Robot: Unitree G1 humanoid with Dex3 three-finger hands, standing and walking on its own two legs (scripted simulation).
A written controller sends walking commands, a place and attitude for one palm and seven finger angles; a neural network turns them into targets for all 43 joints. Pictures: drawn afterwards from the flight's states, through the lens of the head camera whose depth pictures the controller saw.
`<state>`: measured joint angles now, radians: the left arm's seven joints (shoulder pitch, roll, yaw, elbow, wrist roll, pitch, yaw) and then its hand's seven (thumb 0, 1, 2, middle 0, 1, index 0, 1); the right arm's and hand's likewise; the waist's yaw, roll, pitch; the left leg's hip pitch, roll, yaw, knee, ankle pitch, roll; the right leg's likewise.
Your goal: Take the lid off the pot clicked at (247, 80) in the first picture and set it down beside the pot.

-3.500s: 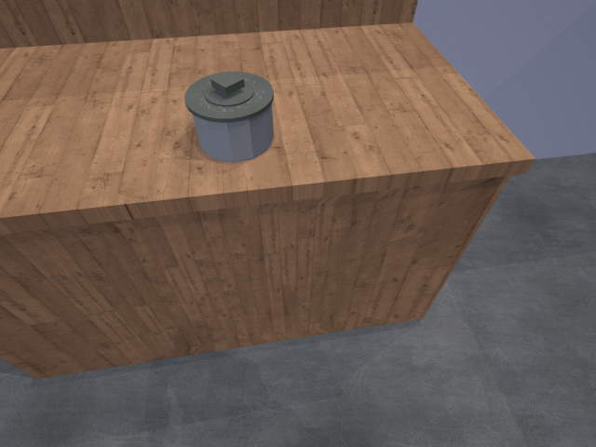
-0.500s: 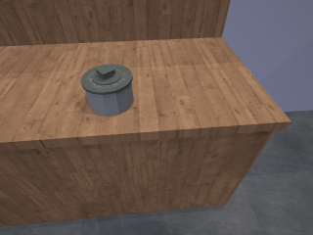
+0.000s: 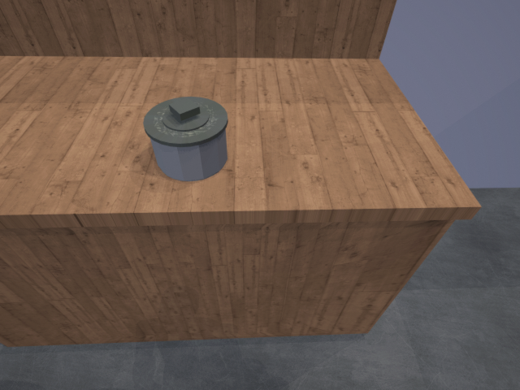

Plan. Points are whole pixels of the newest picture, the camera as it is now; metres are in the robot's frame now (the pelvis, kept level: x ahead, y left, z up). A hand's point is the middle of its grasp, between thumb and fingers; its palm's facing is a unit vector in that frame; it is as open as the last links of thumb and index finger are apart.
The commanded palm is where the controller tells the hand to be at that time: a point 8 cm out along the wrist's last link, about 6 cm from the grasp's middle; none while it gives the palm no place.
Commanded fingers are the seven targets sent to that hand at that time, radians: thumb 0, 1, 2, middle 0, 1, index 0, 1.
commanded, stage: look again from close up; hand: left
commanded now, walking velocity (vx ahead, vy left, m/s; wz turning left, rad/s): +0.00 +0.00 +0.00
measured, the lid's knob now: (184, 108) +0.57 +0.19 +0.14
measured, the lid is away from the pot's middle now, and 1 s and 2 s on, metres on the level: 0.00 0.00 0.00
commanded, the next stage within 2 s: shuffle to correct the standing spot in 1.22 s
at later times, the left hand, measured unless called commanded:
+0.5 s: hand out of the picture +0.05 +0.18 -0.17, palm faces +0.03 -0.98 -0.19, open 7.4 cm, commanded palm none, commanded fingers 0.00 0.90 0.90 -0.20 -0.30 -0.20 -0.30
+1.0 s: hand out of the picture +0.10 +0.17 -0.17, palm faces +0.03 -0.98 -0.20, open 7.4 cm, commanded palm none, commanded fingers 0.00 0.90 0.90 -0.20 -0.30 -0.20 -0.30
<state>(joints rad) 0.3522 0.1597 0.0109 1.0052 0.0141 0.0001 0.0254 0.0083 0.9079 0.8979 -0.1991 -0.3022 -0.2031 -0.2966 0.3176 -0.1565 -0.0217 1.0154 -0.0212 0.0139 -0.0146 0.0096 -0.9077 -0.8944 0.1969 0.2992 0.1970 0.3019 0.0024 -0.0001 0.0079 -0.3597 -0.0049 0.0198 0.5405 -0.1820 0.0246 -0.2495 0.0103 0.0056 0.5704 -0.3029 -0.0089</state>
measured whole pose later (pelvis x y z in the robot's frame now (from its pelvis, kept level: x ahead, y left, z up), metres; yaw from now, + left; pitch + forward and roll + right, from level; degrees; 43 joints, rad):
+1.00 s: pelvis +0.09 +0.00 +0.01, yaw -1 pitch +0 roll +1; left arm 0.28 0.17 0.01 1.07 0.01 -0.02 0.04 0.01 0.91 0.90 -0.20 -0.30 -0.20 -0.30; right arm 0.22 -0.16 0.00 1.12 -0.01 -0.02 -0.04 0.01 -0.92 -0.89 0.20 0.30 0.20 0.30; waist 0.01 -0.02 0.04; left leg -0.21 -0.02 0.03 0.49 -0.27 0.02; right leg -0.07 0.00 0.02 0.45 -0.37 0.00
